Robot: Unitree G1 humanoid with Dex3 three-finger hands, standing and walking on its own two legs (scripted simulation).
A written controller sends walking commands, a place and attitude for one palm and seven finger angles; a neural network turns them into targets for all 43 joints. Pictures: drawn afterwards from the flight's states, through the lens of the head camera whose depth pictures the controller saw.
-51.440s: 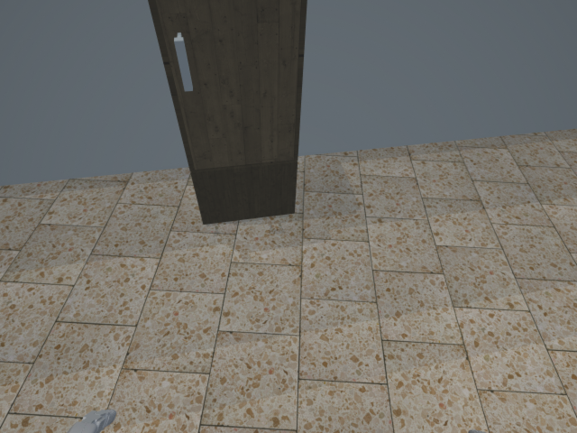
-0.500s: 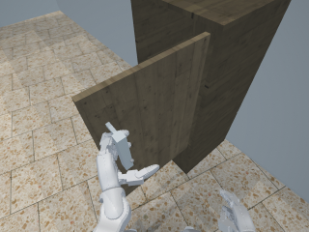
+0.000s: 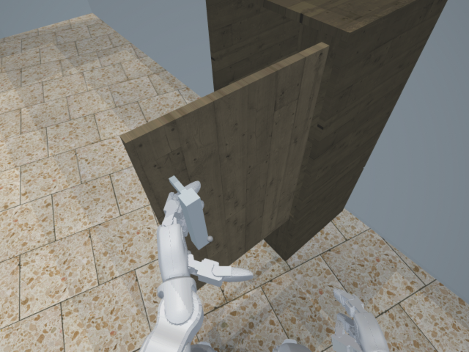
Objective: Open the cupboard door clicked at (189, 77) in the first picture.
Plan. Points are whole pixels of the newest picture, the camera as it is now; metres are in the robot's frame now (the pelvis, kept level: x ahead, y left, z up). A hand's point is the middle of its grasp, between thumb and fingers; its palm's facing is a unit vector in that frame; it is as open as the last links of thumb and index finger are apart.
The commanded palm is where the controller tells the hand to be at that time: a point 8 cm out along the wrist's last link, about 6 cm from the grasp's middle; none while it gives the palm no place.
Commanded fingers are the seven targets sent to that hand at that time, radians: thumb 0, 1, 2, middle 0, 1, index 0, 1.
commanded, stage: slide the hand sideways off the handle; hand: left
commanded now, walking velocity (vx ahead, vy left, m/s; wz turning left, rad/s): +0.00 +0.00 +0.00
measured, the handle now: (188, 213) +0.33 +0.10 +0.06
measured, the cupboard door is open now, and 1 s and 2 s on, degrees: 89 91 91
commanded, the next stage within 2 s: draw the hand back to the body in 1.14 s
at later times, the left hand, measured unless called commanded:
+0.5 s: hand (199, 262) +0.25 +0.07 +0.06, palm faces -0.13 -0.99 -0.01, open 16.1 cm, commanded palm +0.22 +0.14 +0.06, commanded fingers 0.00 -0.50 0.30 -0.15 -0.30 -0.15 -0.30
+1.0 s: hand (164, 288) +0.21 +0.12 +0.06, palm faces -0.09 -1.00 -0.03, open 16.0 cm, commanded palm +0.17 +0.19 +0.06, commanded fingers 0.00 -0.50 0.30 -0.15 -0.30 -0.15 -0.30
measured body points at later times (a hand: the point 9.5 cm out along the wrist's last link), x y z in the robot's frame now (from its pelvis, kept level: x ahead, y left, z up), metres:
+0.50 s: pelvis +0.02 +0.01 +0.00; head +0.06 +0.00 +0.44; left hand +0.25 +0.13 +0.07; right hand +0.19 -0.20 -0.08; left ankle +0.01 +0.12 -0.68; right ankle +0.05 -0.10 -0.68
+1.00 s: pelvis +0.02 +0.00 -0.02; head +0.07 -0.01 +0.43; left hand +0.21 +0.17 +0.06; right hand +0.21 -0.22 -0.08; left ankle +0.01 +0.12 -0.68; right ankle +0.05 -0.10 -0.68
